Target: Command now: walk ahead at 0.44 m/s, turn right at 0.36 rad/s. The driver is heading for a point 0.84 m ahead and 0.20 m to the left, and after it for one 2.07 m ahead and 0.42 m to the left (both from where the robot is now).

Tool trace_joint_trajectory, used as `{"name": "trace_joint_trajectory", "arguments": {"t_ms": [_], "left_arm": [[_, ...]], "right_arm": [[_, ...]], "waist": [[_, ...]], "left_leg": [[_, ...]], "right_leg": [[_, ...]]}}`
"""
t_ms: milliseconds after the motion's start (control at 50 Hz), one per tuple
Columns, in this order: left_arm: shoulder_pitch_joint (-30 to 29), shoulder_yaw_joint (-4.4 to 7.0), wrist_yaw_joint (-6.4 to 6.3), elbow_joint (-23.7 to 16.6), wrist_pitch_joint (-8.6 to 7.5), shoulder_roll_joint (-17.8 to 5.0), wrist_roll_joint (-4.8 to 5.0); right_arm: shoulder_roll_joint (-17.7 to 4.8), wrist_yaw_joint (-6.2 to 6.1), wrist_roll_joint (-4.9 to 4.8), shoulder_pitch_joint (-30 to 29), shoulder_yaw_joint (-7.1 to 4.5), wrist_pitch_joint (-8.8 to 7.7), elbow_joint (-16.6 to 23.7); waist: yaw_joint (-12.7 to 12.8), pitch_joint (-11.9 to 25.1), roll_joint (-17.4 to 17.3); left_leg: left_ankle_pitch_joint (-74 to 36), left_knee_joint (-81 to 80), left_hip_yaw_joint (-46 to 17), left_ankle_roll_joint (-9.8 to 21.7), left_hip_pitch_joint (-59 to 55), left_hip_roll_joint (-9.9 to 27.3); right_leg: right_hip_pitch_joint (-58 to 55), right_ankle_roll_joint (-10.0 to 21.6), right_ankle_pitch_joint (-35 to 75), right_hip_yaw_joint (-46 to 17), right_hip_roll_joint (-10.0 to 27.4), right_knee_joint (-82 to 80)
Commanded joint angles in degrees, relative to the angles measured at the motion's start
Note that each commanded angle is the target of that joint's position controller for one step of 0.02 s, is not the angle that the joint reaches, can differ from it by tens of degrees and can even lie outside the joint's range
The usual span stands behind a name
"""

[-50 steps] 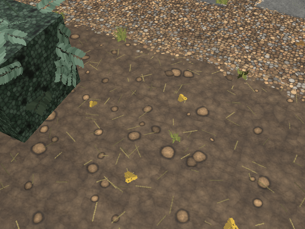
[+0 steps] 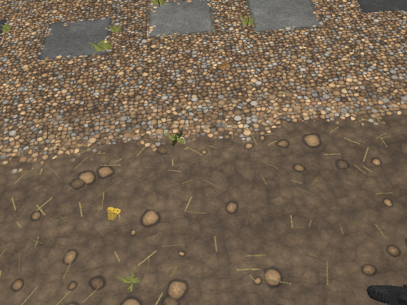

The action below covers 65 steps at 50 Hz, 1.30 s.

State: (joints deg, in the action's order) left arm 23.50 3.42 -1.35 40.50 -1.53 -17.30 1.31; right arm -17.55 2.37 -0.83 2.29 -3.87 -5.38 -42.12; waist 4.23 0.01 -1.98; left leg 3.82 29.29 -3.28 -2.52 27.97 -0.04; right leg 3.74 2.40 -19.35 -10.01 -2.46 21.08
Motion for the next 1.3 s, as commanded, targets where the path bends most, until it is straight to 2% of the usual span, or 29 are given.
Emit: {"name": "trace_joint_trajectory", "arguments": {"t_ms": [20,60,80,100,120,140,180,240,340,440,500,520,540,560,580,620,660,820,920,960,1000,1020,1040,1060,1080,1100,1120,1200,1300], "left_arm": [[-0.33,2.51,0.03,-2.32,-0.29,-9.19,0.0],[-0.92,1.28,0.17,-2.55,-0.29,-5.93,-0.62],[0.85,0.16,0.08,-4.28,-0.75,-2.84,-0.75],[3.79,-0.16,-0.27,-4.98,-1.67,-2.44,0.24],[0.34,1.0,-0.19,-4.28,-2.11,-7.4,1.07],[-4.0,1.18,0.11,-4.74,-2.41,-8.26,0.79],[-8.58,1.07,0.57,-5.59,-3.3,-6.96,-0.96],[-9.11,0.43,1.18,-6.27,-3.86,-4.1,-1.55],[-19.19,-1.17,2.07,-8.83,-4.88,-1.05,-1.54],[-23.14,0.04,2.76,-9.84,-5.52,-4.13,-0.49],[-12.62,2.27,1.89,-7.48,-5.67,-7.95,-0.87],[-3.16,3.27,1.23,-6.66,-5.44,-11.4,-1.76],[0.04,3.94,1.6,-5.19,-4.49,-14.87,-2.18],[-0.79,2.81,1.89,-5.33,-4.32,-9.5,-1.72],[-3.63,1.94,1.75,-5.32,-4.27,-6.52,-1.38],[-8.86,1.1,1.95,-4.55,-4.21,-3.88,-1.9],[-11.07,1.11,1.9,-3.69,-4.77,-3.14,-2.19],[-10.67,2.81,1.25,0.2,-5.01,-7.78,-1.41],[-6.98,3.74,1.16,2.65,-3.64,-10.58,0.03],[-6.88,4.21,1.02,2.98,-2.84,-12.2,0.57],[-7.76,4.31,0.75,2.77,-1.94,-12.98,1.22],[-6.73,3.42,0.44,2.25,-2.01,-10.99,0.35],[-2.12,0.77,0.89,-0.96,-2.82,-2.77,-2.64],[-5.05,0.36,1.43,-2.16,-4.86,-4.87,-1.35],[-11.29,1.49,1.88,-3.71,-5.92,-9.28,1.03],[-12.79,1.05,1.75,-4.25,-6.58,-8.55,0.99],[-12.85,1.07,1.23,-3.54,-6.76,-8.22,-0.56],[-10.03,1.14,1.37,-2.14,-4.65,-6.92,-2.12],[-17.45,-0.53,2.09,-2.78,-3.97,-3.39,-1.36]], "right_arm": [[-5.91,0.25,-0.11,-2.99,-1.28,-1.89,4.41],[-8.74,-0.54,0.68,7.46,-2.61,-2.27,2.01],[-13.92,-0.91,1.79,16.2,-3.79,-2.34,0.89],[-14.53,-0.11,1.22,20.78,-4.23,-1.8,-1.52],[-9.69,0.05,-0.06,19.2,-2.78,-1.72,-1.67],[-7.49,-0.15,-0.06,16.2,-1.98,-1.26,-1.2],[-5.18,-0.43,0.69,12.81,-0.92,-0.4,-0.35],[-5.1,-1.15,0.18,12.97,-0.67,-0.21,-0.26],[-8.27,-2.63,-0.7,15.86,-1.59,0.72,-1.46],[-8.9,-3.16,-1.36,20.13,-1.85,1.76,-2.48],[-7.35,-3.08,-0.6,19.3,-1.45,2.14,-1.7],[-3.76,-2.9,0.75,18.77,-0.13,2.08,0.22],[1.25,-2.93,-0.75,27.03,1.32,1.46,1.66],[-4.31,-3.09,-1.92,25.95,0.2,1.54,0.66],[-7.15,-3.07,-2.08,20.56,-0.74,1.82,1.49],[-6.28,-2.97,-0.75,16.04,-0.96,2.29,2.53],[-4.24,-2.43,-1.09,16.22,-0.91,3.33,2.99],[-1.39,-0.47,-0.42,6.01,0.37,3.7,7.05],[-2.4,0.92,-0.5,-1.65,0.33,3.72,10.75],[-3.87,1.12,-0.23,-0.92,-0.41,4.0,11.62],[-7.52,0.65,-0.23,10.21,-2.71,4.52,9.36],[-11.53,-0.29,-0.55,20.8,-4.81,5.08,6.45],[-18.67,-1.22,-1.25,21.18,-5.95,5.05,6.3],[-16.51,-0.77,-0.79,21.89,-4.81,3.81,9.07],[-12.18,-0.37,-0.27,20.44,-3.6,2.8,8.24],[-10.6,-0.41,-0.32,18.11,-3.1,2.26,7.92],[-8.83,-0.56,-0.22,14.11,-2.51,2.11,8.31],[-6.86,-1.51,0.61,10.37,-1.63,1.62,8.63],[-7.31,-2.48,0.67,13.76,-1.14,1.17,5.03]], "waist": [[-1.88,-1.92,11.54],[-7.0,4.8,9.38],[-9.01,13.79,-1.94],[-8.29,15.91,-15.52],[-8.9,8.39,-9.13],[-8.27,2.82,-5.8],[-6.6,-1.55,-2.32],[-4.91,-0.94,-4.37],[-7.16,-2.21,-2.99],[-7.06,-1.61,-3.67],[-0.47,4.16,-3.05],[3.53,13.07,2.65],[-0.2,20.82,20.71],[0.67,16.75,16.28],[1.11,9.01,11.17],[-1.38,2.05,7.02],[-3.52,0.17,9.13],[-2.15,-3.37,4.82],[-0.25,-5.4,4.32],[-1.84,-3.67,5.56],[-8.86,3.26,5.79],[-13.45,8.74,3.1],[-7.84,12.02,-13.53],[-10.08,23.07,-10.23],[-11.71,15.62,-4.79],[-9.81,9.56,-2.5],[-7.19,5.94,0.81],[-3.05,3.49,-0.22],[-6.56,-0.26,-1.51]], "left_leg": [[2.06,-3.14,1.87,2.33,-4.81,-0.19],[2.19,-4.78,-0.4,6.45,-21.44,2.69],[5.81,-4.44,-16.71,13.01,-40.72,14.17],[19.54,-12.41,-37.82,18.68,-47.51,21.6],[26.36,-14.44,-36.86,17.83,-42.98,20.73],[23.24,-14.71,-29.25,16.46,-37.31,18.46],[12.4,-17.1,-21.56,16.09,-28.39,14.03],[1.5,-19.16,-16.63,17.03,-23.88,11.15],[-5.78,-19.14,-9.63,15.12,-17.5,7.82],[-2.45,-14.93,-14.42,12.36,-19.74,10.49],[-9.61,-1.06,-12.62,8.89,-17.25,6.49],[0.62,15.45,-9.37,6.81,-9.39,2.58],[28.86,34.14,-3.63,3.84,8.55,-4.07],[28.73,42.1,-6.05,3.55,14.94,-0.53],[23.2,43.91,-5.23,3.53,16.94,1.56],[16.38,40.71,-3.75,2.98,13.86,4.95],[13.89,38.22,-3.14,2.68,9.78,6.74],[-3.31,17.45,0.08,2.05,9.62,6.81],[-1.26,8.63,3.79,4.88,8.82,5.28],[4.52,7.25,6.63,7.05,4.86,2.53],[5.62,3.99,9.97,10.28,-11.43,-2.75],[3.82,3.1,5.86,12.63,-28.73,-2.47],[9.47,-0.29,-23.88,21.66,-47.59,13.03],[21.39,-10.92,-46.72,27.62,-52.56,19.71],[19.74,-13.22,-39.39,23.98,-48.51,18.26],[15.34,-13.08,-32.0,22.02,-40.78,15.88],[8.35,-12.86,-26.35,20.21,-32.78,13.56],[-8.46,-15.98,-16.83,20.04,-19.92,10.43],[-9.48,-18.32,-5.75,15.87,-17.15,6.92]], "right_leg": [[2.1,8.17,11.21,-11.97,13.97,-3.16],[5.77,5.17,20.14,-8.06,8.94,10.14],[20.56,1.18,11.59,-1.44,2.64,29.25],[34.68,-1.22,-13.62,0.29,-2.16,43.63],[40.72,-1.11,-11.62,-2.11,0.44,49.54],[42.13,-0.7,-6.87,0.35,3.3,49.98],[40.03,-0.95,0.33,3.72,6.81,45.06],[36.2,-2.76,2.65,5.79,7.56,38.06],[28.32,-5.42,15.85,8.25,4.48,16.67],[20.25,-4.13,20.28,6.02,2.79,8.01],[2.73,-0.19,16.47,6.74,3.88,4.78],[-12.04,3.48,12.33,-2.7,13.84,6.26],[-26.83,11.53,-0.17,-27.53,26.9,0.86],[-23.05,11.17,-9.95,-32.89,26.49,-3.43],[-16.44,9.26,-7.96,-23.84,24.32,-4.25],[-4.73,8.14,5.95,-11.18,19.68,-6.59],[1.21,7.85,11.47,-3.9,17.5,-9.72],[1.8,7.75,21.77,12.5,16.73,-13.53],[-4.86,5.66,24.47,17.1,18.74,-11.14],[-7.57,4.53,39.22,19.12,19.01,-5.27],[-5.29,2.4,54.41,22.41,16.9,11.78],[5.48,0.05,46.13,23.02,14.65,27.05],[31.82,-4.11,-5.64,21.65,5.13,48.9],[39.42,-4.34,-16.12,6.48,0.46,58.72],[44.63,-3.28,-10.45,4.26,3.6,58.68],[43.96,-2.36,-5.41,4.92,5.89,54.14],[40.4,-2.53,-2.05,4.91,7.92,49.14],[31.63,-4.79,3.38,6.01,9.31,40.11],[30.56,-5.72,22.99,8.36,8.88,22.47]]}}
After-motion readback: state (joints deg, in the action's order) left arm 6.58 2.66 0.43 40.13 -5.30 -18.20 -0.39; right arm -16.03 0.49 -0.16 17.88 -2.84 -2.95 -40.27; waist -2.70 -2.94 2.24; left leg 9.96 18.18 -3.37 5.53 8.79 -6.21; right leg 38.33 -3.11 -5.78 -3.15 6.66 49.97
